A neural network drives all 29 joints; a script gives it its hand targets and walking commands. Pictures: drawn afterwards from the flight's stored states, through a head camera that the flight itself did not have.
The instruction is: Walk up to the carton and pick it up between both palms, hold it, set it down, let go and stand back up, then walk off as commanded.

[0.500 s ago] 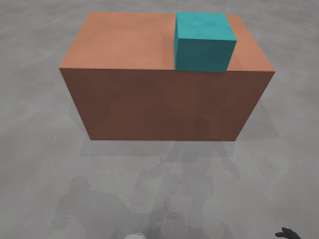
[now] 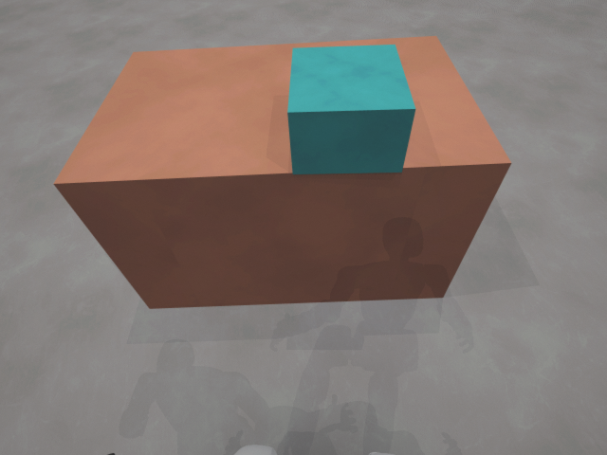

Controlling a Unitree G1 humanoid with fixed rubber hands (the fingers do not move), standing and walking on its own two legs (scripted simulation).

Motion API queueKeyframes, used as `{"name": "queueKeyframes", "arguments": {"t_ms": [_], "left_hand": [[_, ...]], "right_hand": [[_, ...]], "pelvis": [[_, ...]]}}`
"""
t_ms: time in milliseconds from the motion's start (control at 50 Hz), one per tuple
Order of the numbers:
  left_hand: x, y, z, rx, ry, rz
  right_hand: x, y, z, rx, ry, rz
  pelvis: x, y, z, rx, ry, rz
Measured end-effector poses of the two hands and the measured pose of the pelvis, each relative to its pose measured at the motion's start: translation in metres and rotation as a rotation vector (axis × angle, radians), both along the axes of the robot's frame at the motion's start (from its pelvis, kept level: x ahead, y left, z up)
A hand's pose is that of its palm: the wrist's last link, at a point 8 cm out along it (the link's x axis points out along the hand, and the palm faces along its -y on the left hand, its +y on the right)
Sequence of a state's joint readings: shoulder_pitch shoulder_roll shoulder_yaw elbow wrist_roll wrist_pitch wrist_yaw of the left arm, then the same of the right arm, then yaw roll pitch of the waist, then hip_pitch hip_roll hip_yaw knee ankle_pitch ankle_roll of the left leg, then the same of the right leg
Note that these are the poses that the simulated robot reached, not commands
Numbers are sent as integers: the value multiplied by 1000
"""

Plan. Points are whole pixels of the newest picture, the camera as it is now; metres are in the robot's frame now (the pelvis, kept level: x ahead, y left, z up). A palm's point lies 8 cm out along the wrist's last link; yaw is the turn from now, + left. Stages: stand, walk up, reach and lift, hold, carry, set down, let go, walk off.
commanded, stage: walk up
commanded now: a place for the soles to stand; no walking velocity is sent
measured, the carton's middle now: (345, 107) +0.87 -0.05 -0.03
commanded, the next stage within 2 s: none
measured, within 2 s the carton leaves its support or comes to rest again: neither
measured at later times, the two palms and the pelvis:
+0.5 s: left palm (108, 409) +0.20 +0.34 -0.12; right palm (543, 379) +0.24 -0.30 -0.07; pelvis +0.15 +0.03 +0.00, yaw +3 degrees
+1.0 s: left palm (177, 338) +0.30 +0.24 -0.09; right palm (572, 307) +0.36 -0.40 -0.09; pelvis +0.27 -0.08 +0.00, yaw +2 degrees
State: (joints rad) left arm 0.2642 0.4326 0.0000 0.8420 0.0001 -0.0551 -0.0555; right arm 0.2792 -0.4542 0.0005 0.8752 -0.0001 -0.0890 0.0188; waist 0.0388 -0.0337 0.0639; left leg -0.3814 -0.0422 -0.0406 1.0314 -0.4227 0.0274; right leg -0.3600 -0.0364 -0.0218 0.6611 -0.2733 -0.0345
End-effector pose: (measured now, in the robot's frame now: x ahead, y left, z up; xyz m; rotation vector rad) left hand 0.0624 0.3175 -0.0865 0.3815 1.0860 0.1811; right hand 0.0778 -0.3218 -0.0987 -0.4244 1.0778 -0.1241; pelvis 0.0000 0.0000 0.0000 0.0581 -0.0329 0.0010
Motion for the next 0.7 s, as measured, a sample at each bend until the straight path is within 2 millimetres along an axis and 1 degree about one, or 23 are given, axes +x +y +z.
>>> {"name": "queueKeyframes", "arguments": {"t_ms": [80, 200, 280, 360, 400, 460, 520, 620, 700], "left_hand": [[14, -6, 6, 10, -4, 28], [46, -8, 0, -9, -14, 41], [65, -2, -10, -32, -1, 52], [81, 10, -26, -64, 32, 74], [92, 15, -36, -76, 44, 74], [118, 17, -38, -90, 41, 56], [145, 18, -34, -91, 34, 18], [179, 14, -31, -80, 41, -25], [203, -3, -27, -73, 37, -42]], "right_hand": [[30, -9, 5, -5, -1, 26], [70, -11, 11, -25, -6, 36], [99, -4, 14, -45, 0, 51], [133, 11, 16, -71, 15, 79], [145, 19, 16, -80, 3, 81], [157, 24, 23, -89, -26, 48], [163, 20, 33, -103, -46, 15], [175, 5, 38, -113, -44, -18], [190, -14, 32, -104, -47, -32]], "pelvis": [[22, -9, 4, -8, -3, 6], [57, -10, 4, -27, -14, 14], [82, -3, 1, -48, -2, 26], [107, 12, -4, -77, 26, 50], [120, 19, -9, -74, 14, 52], [138, 24, -7, -71, -9, 56], [153, 24, -2, -77, -21, 48], [176, 14, 0, -66, -25, 45], [196, -3, -2, -50, -33, 38]]}}
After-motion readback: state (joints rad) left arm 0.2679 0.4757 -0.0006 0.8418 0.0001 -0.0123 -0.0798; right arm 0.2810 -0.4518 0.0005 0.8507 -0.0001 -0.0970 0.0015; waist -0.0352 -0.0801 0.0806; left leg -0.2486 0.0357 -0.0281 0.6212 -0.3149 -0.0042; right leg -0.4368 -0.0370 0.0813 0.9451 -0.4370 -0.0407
